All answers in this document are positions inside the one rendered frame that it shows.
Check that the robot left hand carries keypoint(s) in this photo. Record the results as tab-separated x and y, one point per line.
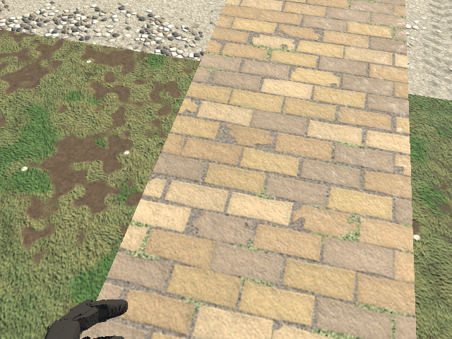
85	315

